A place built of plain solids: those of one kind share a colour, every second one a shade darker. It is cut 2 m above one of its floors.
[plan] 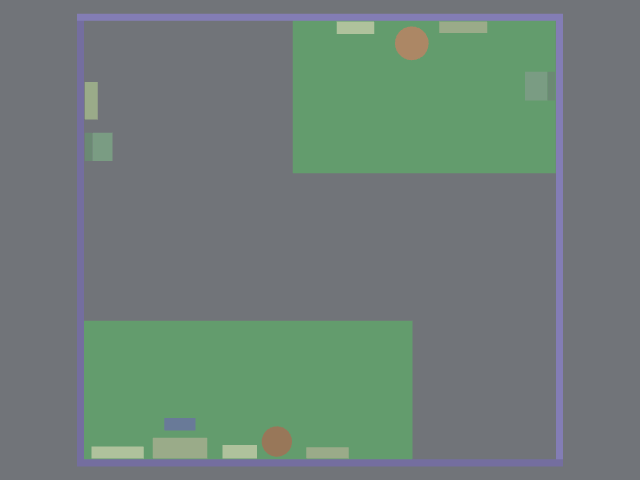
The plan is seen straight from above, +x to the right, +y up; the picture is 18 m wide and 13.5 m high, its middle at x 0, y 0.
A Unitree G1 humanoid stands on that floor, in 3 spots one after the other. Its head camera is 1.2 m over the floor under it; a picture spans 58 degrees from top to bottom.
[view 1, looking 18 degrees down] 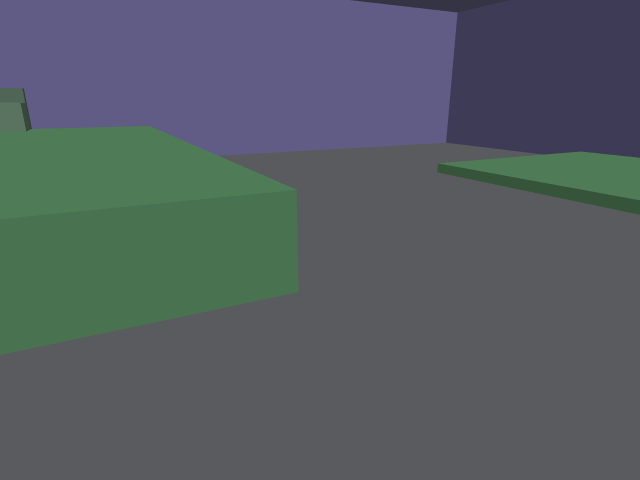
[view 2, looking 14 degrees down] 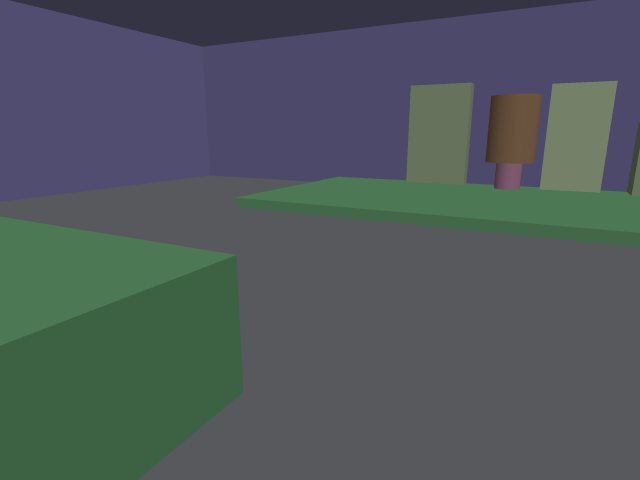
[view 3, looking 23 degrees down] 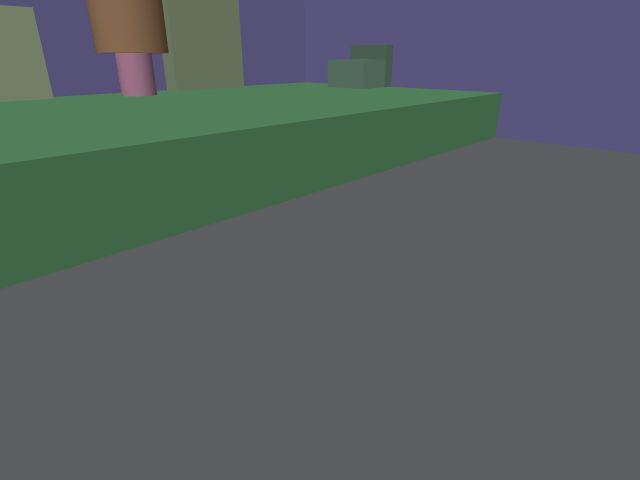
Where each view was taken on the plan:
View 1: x -3.14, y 2.92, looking -27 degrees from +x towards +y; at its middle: ground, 3.88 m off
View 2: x -1.95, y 3.31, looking -62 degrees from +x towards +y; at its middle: ground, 4.96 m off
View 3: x -0.46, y -0.88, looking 43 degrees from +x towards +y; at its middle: ground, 3.07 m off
